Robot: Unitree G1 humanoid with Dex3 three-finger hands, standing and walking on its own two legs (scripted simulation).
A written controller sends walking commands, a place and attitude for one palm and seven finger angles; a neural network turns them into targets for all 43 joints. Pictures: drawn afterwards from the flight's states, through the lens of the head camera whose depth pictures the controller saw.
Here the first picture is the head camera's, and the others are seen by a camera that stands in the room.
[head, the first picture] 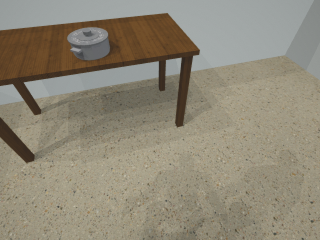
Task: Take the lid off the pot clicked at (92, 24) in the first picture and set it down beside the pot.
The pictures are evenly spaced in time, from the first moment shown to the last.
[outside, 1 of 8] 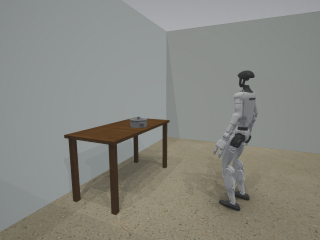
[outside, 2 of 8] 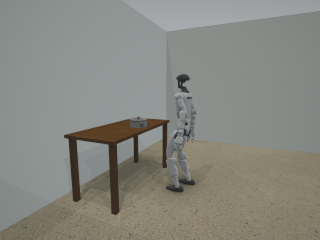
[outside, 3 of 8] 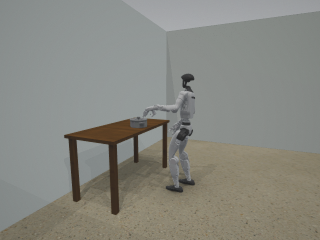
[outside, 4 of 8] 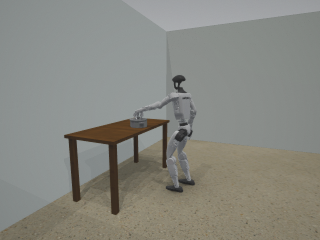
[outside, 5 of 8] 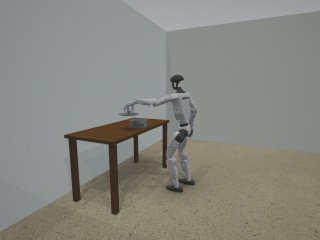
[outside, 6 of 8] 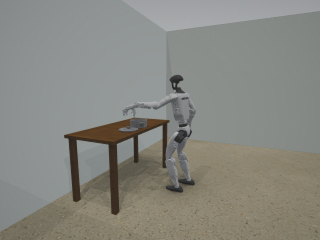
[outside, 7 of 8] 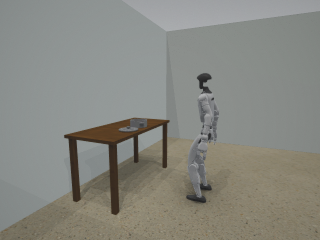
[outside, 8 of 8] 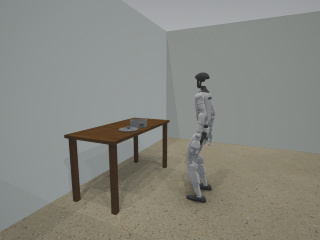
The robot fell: no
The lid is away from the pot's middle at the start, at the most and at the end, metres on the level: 0.00 0.25 0.24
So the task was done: yes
